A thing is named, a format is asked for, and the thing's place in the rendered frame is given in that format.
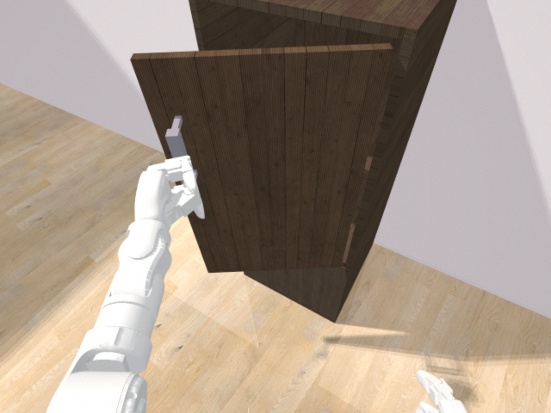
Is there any right robot hand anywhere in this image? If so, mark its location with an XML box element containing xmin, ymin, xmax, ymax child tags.
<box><xmin>416</xmin><ymin>370</ymin><xmax>468</xmax><ymax>413</ymax></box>

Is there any cupboard door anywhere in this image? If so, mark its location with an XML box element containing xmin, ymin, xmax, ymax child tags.
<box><xmin>130</xmin><ymin>43</ymin><xmax>393</xmax><ymax>273</ymax></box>

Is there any left robot forearm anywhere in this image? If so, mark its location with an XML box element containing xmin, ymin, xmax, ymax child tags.
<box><xmin>46</xmin><ymin>219</ymin><xmax>172</xmax><ymax>413</ymax></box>

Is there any left robot hand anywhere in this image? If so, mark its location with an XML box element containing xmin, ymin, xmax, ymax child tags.
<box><xmin>134</xmin><ymin>156</ymin><xmax>205</xmax><ymax>231</ymax></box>

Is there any handle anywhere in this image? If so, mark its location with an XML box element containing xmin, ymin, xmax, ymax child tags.
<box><xmin>165</xmin><ymin>115</ymin><xmax>198</xmax><ymax>185</ymax></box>

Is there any left robot upper arm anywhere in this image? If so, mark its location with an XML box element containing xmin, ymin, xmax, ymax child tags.
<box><xmin>51</xmin><ymin>371</ymin><xmax>147</xmax><ymax>413</ymax></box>

